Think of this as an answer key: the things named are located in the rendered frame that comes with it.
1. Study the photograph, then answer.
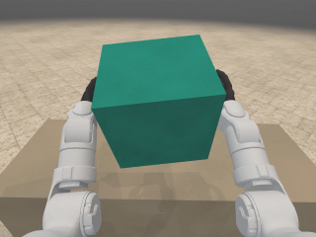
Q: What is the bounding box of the carton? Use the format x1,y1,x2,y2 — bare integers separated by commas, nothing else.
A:
91,35,227,169

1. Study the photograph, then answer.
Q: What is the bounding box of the robot right hand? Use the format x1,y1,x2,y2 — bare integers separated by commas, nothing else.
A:
216,69,236,102

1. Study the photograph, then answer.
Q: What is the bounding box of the robot left forearm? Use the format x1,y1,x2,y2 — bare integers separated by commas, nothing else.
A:
42,101,98,230

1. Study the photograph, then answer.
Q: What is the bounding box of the pedestal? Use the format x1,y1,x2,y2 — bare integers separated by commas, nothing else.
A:
0,118,316,237

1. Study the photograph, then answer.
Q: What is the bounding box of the robot right forearm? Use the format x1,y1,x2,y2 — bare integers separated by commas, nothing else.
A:
217,100,299,227

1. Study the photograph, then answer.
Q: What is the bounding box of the robot left upper arm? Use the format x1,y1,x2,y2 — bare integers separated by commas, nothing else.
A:
23,191,102,237

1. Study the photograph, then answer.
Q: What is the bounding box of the robot right upper arm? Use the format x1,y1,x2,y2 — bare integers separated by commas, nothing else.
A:
235,191,316,237

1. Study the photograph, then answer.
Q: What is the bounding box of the robot left hand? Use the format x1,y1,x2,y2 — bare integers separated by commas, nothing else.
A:
81,76,97,103

